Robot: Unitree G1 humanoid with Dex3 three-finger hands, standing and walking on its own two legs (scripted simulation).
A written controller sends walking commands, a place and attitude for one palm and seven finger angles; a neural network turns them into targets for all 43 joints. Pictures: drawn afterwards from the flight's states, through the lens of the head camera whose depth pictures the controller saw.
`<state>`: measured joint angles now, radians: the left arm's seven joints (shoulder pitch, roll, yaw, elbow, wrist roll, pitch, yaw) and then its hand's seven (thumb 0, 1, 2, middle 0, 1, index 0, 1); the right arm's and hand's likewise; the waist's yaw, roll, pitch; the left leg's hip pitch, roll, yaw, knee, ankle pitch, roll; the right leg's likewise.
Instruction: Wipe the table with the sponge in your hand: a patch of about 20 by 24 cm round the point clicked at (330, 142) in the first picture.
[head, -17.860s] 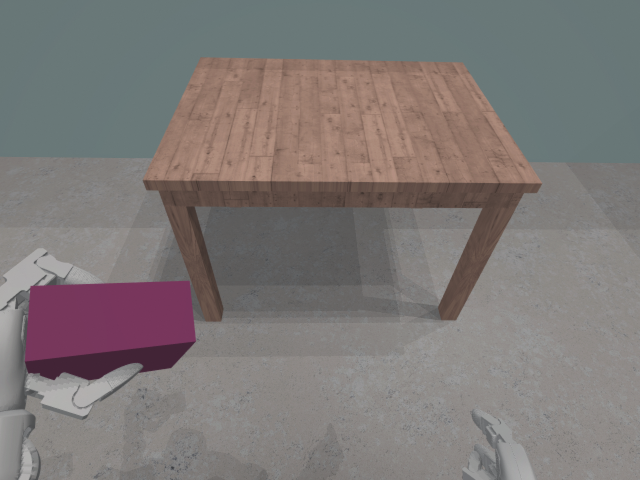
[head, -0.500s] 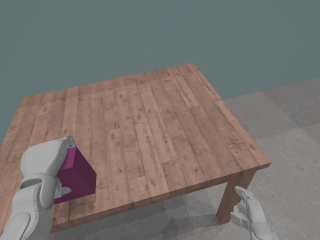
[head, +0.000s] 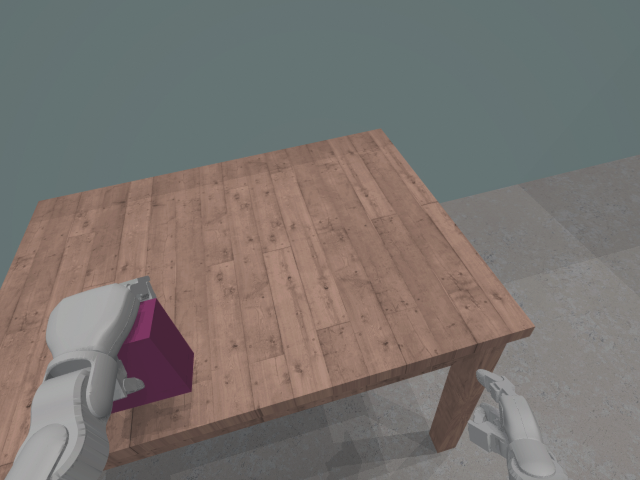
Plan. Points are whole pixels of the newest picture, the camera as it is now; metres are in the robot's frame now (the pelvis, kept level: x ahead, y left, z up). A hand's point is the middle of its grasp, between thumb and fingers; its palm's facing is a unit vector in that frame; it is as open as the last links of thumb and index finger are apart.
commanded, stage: move the sponge above the wiping area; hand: left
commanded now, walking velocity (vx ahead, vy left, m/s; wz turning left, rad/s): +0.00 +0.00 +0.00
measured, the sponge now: (139, 366) +0.21 +0.29 +0.03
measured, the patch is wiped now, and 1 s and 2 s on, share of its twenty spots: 0.00 0.00 0.00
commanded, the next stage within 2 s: none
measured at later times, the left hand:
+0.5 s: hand (122, 347) +0.22 +0.30 +0.07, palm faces -0.02 -0.09 -1.00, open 10.2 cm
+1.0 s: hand (142, 343) +0.24 +0.29 +0.05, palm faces -0.04 -0.09 -1.00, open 10.2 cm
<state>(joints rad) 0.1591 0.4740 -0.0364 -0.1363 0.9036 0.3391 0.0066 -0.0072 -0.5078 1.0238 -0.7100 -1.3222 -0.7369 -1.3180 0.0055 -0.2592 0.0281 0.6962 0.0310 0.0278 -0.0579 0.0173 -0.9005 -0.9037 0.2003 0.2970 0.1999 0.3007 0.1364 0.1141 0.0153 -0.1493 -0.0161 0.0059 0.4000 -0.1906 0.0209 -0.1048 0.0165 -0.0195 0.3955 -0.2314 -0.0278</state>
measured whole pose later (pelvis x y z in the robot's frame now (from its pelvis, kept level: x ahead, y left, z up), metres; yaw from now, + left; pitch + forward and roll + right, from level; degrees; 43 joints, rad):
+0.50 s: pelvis +0.00 +0.00 +0.00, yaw +0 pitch -3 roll +0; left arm 0.13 0.47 -0.02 -0.03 0.91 0.30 0.03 -0.01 -0.51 1.02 -0.71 -1.32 -0.74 -1.32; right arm 0.03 -0.26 0.02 0.71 0.03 0.02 -0.07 0.02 -0.90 -0.90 0.20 0.30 0.20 0.30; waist 0.13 0.11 0.01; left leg -0.17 -0.01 0.00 0.42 -0.20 0.02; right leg -0.12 0.02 -0.02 0.41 -0.23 -0.03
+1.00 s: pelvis +0.00 +0.00 +0.00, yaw +0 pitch -2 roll +0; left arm 0.05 0.41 -0.09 0.09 0.95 0.33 0.08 -0.01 -0.51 1.02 -0.71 -1.32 -0.74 -1.32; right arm 0.03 -0.24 0.02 0.72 0.04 0.02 -0.06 0.02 -0.90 -0.90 0.20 0.30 0.20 0.30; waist 0.12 0.10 -0.01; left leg -0.19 -0.02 0.00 0.42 -0.19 0.02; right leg -0.15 0.01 -0.02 0.42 -0.24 -0.03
